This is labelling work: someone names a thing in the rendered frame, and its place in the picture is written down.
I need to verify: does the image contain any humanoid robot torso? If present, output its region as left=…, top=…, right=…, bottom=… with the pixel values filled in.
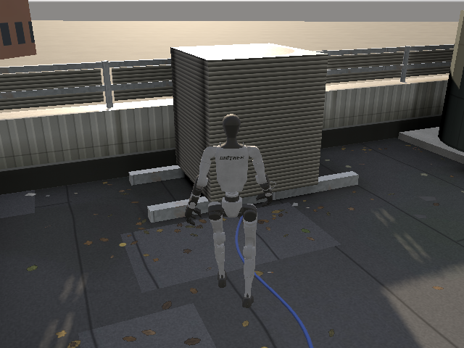
left=215, top=142, right=249, bottom=218

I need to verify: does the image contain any robot right forearm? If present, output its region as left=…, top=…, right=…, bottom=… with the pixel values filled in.
left=260, top=173, right=272, bottom=196

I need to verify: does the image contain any right robot upper arm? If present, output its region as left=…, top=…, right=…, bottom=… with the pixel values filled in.
left=247, top=146, right=267, bottom=184

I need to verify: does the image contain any left robot hand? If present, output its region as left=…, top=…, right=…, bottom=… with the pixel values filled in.
left=185, top=205, right=202, bottom=225

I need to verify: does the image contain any left robot upper arm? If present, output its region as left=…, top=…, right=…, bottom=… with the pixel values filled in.
left=197, top=146, right=217, bottom=187

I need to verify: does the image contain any robot right thigh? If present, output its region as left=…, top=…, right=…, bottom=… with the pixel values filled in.
left=242, top=204, right=257, bottom=259

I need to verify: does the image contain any robot left forearm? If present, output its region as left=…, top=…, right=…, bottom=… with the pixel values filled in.
left=187, top=176, right=203, bottom=209

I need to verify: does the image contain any right robot hand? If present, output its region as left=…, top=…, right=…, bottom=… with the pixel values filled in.
left=256, top=193, right=273, bottom=207

